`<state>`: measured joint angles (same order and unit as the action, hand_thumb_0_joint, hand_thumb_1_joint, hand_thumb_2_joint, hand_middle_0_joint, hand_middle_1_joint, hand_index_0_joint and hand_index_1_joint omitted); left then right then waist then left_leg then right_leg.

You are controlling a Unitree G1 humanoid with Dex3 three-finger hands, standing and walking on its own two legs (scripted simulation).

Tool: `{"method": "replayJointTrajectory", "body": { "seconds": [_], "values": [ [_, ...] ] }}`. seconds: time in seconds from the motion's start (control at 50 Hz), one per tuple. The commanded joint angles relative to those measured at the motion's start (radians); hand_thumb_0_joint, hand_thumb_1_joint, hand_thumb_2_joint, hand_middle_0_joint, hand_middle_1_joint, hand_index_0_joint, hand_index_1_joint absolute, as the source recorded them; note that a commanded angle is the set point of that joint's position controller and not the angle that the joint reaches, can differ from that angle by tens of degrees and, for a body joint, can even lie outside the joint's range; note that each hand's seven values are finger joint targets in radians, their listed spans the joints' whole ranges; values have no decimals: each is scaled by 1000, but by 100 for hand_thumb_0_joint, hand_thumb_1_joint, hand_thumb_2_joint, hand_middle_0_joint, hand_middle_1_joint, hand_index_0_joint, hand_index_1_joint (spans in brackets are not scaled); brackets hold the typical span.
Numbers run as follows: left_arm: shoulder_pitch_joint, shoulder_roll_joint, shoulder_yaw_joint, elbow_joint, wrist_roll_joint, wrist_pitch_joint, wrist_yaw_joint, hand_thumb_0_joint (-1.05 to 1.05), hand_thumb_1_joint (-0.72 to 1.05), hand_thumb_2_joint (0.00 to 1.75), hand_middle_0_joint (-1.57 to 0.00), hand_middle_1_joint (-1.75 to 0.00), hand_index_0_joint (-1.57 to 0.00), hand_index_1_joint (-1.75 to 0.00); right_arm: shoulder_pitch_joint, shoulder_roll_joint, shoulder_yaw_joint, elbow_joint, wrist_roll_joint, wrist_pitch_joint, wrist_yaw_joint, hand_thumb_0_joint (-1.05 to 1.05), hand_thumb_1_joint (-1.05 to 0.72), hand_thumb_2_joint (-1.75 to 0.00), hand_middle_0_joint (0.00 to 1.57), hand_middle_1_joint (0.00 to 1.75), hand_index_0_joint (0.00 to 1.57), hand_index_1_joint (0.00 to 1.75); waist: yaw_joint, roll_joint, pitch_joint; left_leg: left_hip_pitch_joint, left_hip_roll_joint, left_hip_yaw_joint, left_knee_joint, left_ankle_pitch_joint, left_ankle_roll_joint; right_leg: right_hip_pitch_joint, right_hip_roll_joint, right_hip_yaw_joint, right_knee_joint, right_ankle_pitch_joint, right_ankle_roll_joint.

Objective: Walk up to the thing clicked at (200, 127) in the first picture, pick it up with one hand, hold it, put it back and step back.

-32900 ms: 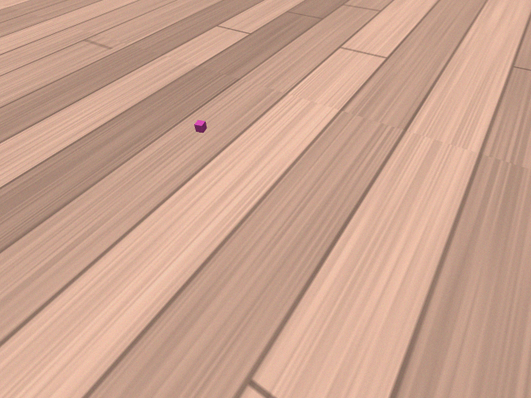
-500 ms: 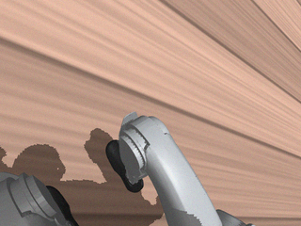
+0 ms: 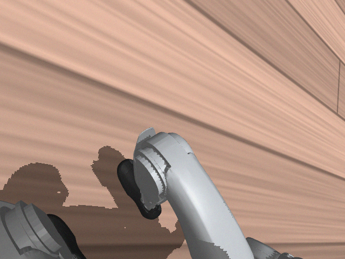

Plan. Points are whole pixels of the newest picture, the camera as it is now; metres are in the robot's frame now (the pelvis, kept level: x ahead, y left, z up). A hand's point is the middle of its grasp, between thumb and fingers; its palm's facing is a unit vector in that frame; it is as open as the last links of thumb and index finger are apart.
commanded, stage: rest palm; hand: left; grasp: from above
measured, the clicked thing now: out of the picture +0.45 +0.37 -0.30
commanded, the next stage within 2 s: close in 0.02 s
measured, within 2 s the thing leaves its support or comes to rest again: leaves its support in 1.56 s
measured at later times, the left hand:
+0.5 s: hand out of the picture +0.45 +0.34 -0.27, palm faces -0.04 -0.43 -0.90, open 9.7 cm
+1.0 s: hand out of the picture +0.45 +0.35 -0.26, palm faces -0.05 -0.44 -0.90, open 8.3 cm
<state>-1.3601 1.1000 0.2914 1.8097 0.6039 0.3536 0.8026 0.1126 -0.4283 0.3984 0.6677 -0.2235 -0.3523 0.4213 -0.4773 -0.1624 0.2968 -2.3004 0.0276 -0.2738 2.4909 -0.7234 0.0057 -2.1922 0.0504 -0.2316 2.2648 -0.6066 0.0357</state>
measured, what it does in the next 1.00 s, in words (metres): stands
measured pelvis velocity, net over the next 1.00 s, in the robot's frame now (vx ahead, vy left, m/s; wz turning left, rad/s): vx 0.00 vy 0.00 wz -0.01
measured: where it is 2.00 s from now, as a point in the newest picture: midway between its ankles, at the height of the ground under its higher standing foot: (110, 226)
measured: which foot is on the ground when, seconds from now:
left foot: down 0.00-1.00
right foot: down 0.00-1.00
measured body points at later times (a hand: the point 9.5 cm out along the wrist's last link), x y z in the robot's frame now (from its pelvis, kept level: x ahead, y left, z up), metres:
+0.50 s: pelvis +0.00 +0.00 +0.00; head +0.32 +0.12 +0.29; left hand +0.46 +0.36 -0.22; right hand +0.01 -0.24 -0.03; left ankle +0.06 +0.12 -0.29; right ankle +0.13 -0.11 -0.29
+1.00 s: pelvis +0.00 +0.00 +0.00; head +0.31 +0.12 +0.30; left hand +0.45 +0.36 -0.21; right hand +0.01 -0.24 -0.03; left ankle +0.06 +0.12 -0.29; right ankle +0.13 -0.11 -0.29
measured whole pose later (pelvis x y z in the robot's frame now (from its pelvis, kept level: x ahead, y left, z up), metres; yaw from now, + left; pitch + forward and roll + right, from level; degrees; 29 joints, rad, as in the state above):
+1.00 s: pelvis +0.00 +0.00 +0.00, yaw +0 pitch +28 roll -17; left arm -1.35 1.10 0.30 1.79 0.61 0.36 0.79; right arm 0.11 -0.42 0.39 0.66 -0.22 -0.34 0.41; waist -0.47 -0.16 0.29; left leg -2.30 0.03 -0.27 2.49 -0.73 0.01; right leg -2.19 0.05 -0.23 2.26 -0.61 0.04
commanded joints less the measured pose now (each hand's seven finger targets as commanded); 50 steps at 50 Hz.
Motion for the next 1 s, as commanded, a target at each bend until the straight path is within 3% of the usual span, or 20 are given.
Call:
{"method": "replayJointTrajectory", "body": {
  "seconds": [0.0, 0.1, 0.14, 0.18, 0.3, 0.4, 0.46, 0.64, 0.72, 0.8, 0.84, 0.98],
  "values": [
    [-217, 157, -34, -90, 10, -3, 38, 0, -21, 75, -33, -78, -32, -79, 235, -354, -76, 47, 4, 8, 7, 0, -90, -90, 20, 30, 20, 30, -97, 588, -651, 466, 42, 44, -265, 218, -11, 427, 31, -59, -184, 259, -38],
    [-228, 169, -28, -89, 5, -7, 39, 0, -20, 76, -35, -78, -33, -79, 233, -355, -68, 50, 4, 8, 6, 0, -90, -90, 20, 30, 20, 30, -96, 601, -655, 484, 46, 35, -262, 241, -16, 424, 28, -65, -170, 278, -38],
    [-221, 171, -41, -108, 7, -6, 32, 0, -4, 77, -49, -74, -48, -76, 227, -351, -68, 44, 0, 7, 5, 0, -89, -90, 20, 30, 20, 30, -101, 587, -657, 461, 39, 51, -252, 232, -9, 449, 30, -55, -179, 276, -33],
    [-221, 182, -34, -116, 10, -5, 30, 0, 5, 71, -54, -70, -53, -71, 227, -347, -64, 45, 3, 7, 6, 0, -89, -90, 20, 30, 20, 30, -94, 589, -662, 465, 39, 48, -253, 231, -10, 438, 31, -55, -181, 272, -34],
    [-215, 180, -33, -111, 12, 3, 30, 0, 10, 57, -57, -62, -57, -62, 225, -360, -69, 44, 7, 8, 6, 0, -89, -90, 20, 30, 20, 30, -96, 596, -653, 485, 45, 35, -266, 223, -13, 415, 30, -60, -176, 265, -35],
    [-212, 170, -35, -120, -1, 12, 22, 0, 18, 58, -64, -59, -63, -60, 235, -352, -68, 36, 9, 10, 6, 0, -89, -90, 20, 30, 20, 30, -96, 575, -657, 460, 40, 49, -251, 235, -9, 433, 32, -55, -181, 275, -33],
    [-219, 195, -25, -120, 8, 8, 23, 0, 22, 52, -66, -55, -66, -55, 242, -353, -69, 45, 11, 15, 1, 0, -89, -90, 20, 30, 20, 30, -84, 600, -675, 472, 45, 48, -265, 240, -13, 445, 34, -57, -183, 274, -36],
    [-198, 182, -32, -119, 23, 12, 13, 0, 32, 44, -73, -50, -74, -50, 242, -346, -75, 49, 12, 17, -3, 0, -89, -90, 20, 30, 20, 30, -83, 598, -673, 471, 46, 46, -268, 240, -13, 435, 35, -59, -178, 270, -39],
    [-181, 174, -35, -129, 33, 12, 15, 0, 38, 46, -79, -49, -79, -49, 242, -342, -75, 34, 14, 18, 1, 0, -89, -90, 20, 30, 20, 30, -80, 599, -675, 479, 45, 48, -266, 247, -11, 434, 37, -55, -180, 274, -40],
    [-182, 186, -10, -104, 30, 10, 33, 0, 42, 44, -81, -48, -82, -48, 241, -342, -83, 42, 11, 18, 1, 0, -89, -90, 20, 30, 20, 30, -73, 593, -666, 464, 47, 45, -277, 214, -12, 444, 36, -58, -186, 255, -39],
    [-196, 173, -16, -104, 17, 8, 26, 0, 43, 46, -82, -48, -82, -48, 234, -338, -78, 45, 9, 17, 1, 0, -89, -90, 20, 30, 20, 30, -77, 592, -666, 467, 48, 45, -271, 227, -14, 428, 33, -59, -178, 262, -39],
    [-208, 151, -34, -101, 29, 6, 27, 0, 51, 49, -90, -47, -89, -48, 245, -341, -81, 48, 11, 18, -1, 0, -89, -90, 20, 30, 20, 30, -86, 615, -659, 503, 50, 33, -278, 243, -20, 403, 29, -66, -173, 268, -43]
  ]
}}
